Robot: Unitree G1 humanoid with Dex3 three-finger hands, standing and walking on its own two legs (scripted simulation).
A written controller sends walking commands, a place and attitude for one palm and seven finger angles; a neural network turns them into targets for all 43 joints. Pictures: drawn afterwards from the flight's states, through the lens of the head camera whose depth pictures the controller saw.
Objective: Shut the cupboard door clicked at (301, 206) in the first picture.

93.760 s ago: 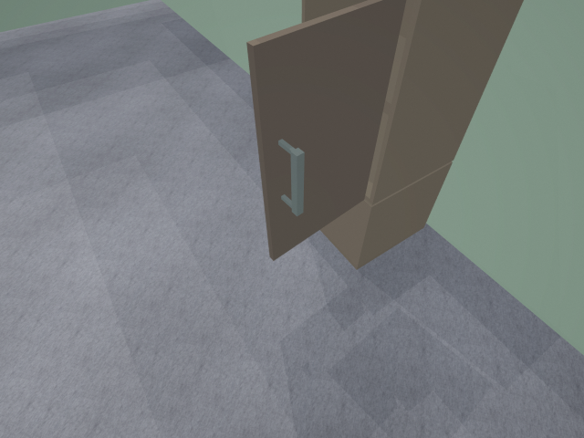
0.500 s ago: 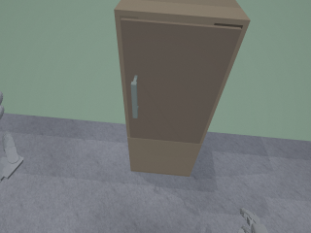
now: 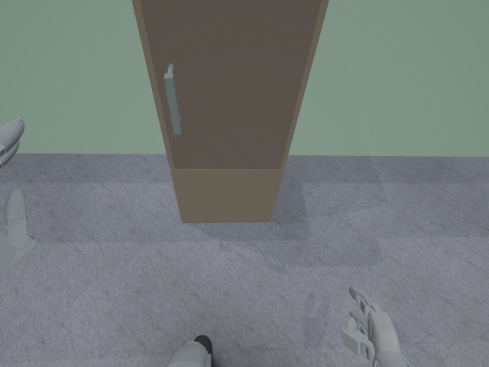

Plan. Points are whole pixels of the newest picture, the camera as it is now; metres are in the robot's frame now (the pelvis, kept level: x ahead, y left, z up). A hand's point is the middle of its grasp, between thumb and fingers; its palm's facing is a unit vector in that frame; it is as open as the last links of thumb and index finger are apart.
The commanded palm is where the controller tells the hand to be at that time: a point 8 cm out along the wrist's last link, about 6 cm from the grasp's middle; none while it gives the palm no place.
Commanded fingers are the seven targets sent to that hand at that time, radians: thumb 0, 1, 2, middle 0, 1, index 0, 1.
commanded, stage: stop stepping back and stand still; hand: left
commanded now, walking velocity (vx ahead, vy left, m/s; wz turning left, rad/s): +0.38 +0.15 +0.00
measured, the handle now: (174, 101) +0.71 +0.21 -0.02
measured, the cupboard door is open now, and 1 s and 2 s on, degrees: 0 0 0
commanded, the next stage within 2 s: let the arm hang, fingers relaxed in 1.16 s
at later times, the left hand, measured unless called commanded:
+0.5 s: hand out of the picture +0.15 +0.31 +0.22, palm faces +0.41 -0.78 -0.48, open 7.4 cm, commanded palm +0.08 +0.36 +0.19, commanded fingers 0.00 0.90 0.90 -0.20 -0.30 -0.20 -0.30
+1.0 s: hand out of the picture +0.16 +0.35 +0.21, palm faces +0.36 -0.77 -0.53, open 7.4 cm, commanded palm +0.08 +0.40 +0.19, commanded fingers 0.00 0.90 0.90 -0.20 -0.30 -0.20 -0.30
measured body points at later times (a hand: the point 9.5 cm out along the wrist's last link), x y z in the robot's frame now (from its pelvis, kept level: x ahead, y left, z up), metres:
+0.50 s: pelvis -0.06 +0.06 +0.02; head -0.04 +0.08 +0.46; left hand +0.12 +0.35 +0.24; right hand +0.10 -0.15 -0.06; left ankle +0.09 +0.12 -0.71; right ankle -0.11 -0.01 -0.71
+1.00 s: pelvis -0.06 +0.10 +0.01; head -0.01 +0.12 +0.46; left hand +0.14 +0.39 +0.23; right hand +0.12 -0.11 -0.07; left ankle -0.04 +0.24 -0.72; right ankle -0.07 +0.01 -0.73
